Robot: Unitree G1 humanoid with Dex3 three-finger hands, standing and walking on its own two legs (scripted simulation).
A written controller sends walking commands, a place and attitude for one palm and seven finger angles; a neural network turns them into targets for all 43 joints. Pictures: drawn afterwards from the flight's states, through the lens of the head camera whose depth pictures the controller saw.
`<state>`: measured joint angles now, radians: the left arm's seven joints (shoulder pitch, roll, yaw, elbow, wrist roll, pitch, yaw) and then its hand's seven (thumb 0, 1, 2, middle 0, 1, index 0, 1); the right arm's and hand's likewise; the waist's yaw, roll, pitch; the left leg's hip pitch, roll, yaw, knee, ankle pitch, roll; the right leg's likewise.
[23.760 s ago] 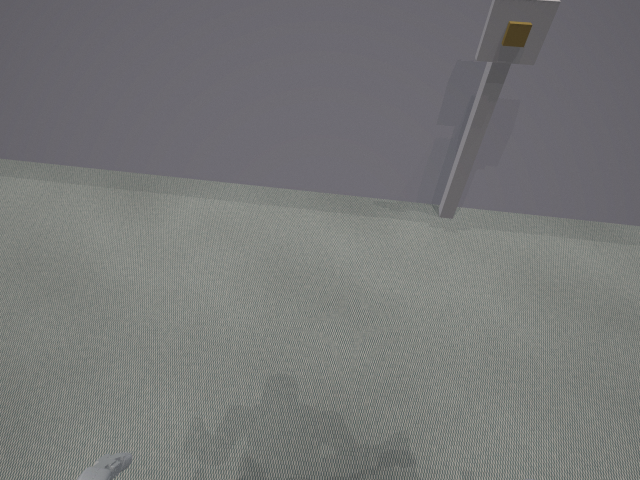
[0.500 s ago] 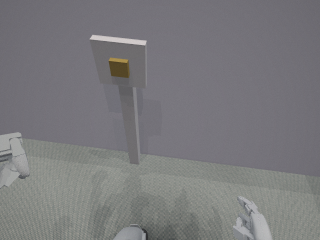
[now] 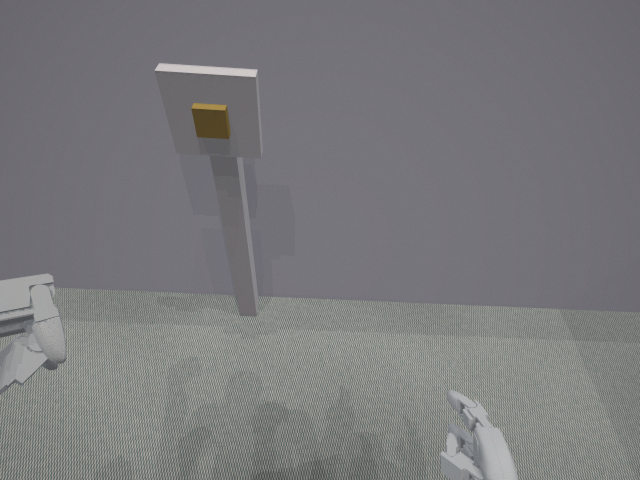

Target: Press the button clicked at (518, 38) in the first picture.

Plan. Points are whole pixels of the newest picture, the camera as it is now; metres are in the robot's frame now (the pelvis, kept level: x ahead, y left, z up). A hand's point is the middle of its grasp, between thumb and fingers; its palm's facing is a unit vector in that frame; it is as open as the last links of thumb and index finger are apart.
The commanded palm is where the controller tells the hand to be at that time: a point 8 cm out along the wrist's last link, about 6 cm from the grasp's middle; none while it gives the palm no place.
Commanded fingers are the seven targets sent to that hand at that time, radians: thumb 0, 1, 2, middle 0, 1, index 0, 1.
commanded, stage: stop stepping back and stand still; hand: left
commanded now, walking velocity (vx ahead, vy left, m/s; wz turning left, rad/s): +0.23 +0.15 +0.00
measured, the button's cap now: (212, 120) +0.72 +0.26 +0.05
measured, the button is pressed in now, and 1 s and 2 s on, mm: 0 0 0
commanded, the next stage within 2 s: let the arm hang, fingers relaxed in 0.54 s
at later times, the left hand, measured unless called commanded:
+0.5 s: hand (34, 383) +0.16 +0.24 +0.18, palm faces +0.40 -0.80 -0.45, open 3.1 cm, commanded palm +0.10 +0.28 +0.19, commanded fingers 0.00 0.90 0.90 -1.30 -1.50 -1.30 -1.50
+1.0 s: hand out of the picture +0.00 +0.20 -0.17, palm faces +0.05 -0.98 -0.20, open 3.6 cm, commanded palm none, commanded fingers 0.00 0.90 0.90 -0.60 -0.74 -0.60 -0.74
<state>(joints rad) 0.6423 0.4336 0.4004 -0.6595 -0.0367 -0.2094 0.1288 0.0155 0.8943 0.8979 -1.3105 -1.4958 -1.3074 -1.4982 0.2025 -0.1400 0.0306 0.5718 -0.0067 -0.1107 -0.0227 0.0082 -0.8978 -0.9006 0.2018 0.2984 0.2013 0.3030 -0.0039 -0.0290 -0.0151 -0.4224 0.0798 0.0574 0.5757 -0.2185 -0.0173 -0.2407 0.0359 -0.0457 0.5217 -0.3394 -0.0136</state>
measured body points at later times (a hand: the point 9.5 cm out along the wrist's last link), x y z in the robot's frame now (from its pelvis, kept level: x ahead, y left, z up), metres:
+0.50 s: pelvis -0.02 -0.01 +0.00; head -0.03 +0.00 +0.45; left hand +0.13 +0.28 +0.20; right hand +0.14 -0.24 -0.08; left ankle -0.02 +0.12 -0.73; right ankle -0.02 -0.09 -0.73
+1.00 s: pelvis -0.04 +0.01 +0.01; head -0.02 +0.04 +0.45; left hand -0.01 +0.25 -0.15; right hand +0.04 -0.24 -0.12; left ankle -0.02 +0.12 -0.73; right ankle -0.02 -0.09 -0.73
